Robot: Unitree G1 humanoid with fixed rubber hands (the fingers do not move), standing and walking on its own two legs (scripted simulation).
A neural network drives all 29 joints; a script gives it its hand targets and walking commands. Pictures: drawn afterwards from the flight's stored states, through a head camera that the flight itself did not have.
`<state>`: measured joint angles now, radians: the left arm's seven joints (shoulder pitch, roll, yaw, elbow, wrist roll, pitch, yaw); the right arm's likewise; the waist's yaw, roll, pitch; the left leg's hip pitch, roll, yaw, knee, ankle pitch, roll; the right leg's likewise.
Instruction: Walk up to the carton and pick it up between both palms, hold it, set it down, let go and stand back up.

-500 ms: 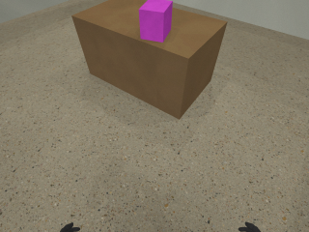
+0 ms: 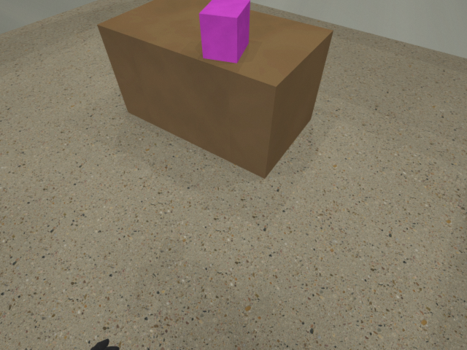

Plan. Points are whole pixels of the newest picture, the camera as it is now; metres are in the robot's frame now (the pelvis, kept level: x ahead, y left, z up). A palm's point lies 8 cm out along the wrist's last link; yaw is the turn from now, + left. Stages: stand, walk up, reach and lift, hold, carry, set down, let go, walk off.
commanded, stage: stand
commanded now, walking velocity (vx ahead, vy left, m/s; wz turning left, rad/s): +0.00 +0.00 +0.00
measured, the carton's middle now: (226, 29) +1.39 -0.02 -0.08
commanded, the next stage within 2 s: walk up in 1.26 s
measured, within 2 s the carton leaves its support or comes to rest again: neither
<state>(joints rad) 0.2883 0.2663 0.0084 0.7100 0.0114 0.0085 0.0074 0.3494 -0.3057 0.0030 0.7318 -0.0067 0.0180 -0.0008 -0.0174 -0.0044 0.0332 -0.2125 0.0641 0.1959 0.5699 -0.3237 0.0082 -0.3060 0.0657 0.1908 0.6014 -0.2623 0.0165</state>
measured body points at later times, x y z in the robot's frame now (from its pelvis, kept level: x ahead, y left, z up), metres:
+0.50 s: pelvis +0.00 +0.01 +0.00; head +0.01 +0.00 +0.45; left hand +0.11 +0.27 -0.11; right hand +0.06 -0.26 -0.12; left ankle -0.01 +0.11 -0.73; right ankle +0.04 -0.13 -0.73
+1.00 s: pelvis +0.00 +0.01 +0.00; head +0.02 +0.01 +0.45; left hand +0.12 +0.27 -0.11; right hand +0.08 -0.26 -0.12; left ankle -0.01 +0.11 -0.73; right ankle +0.04 -0.13 -0.73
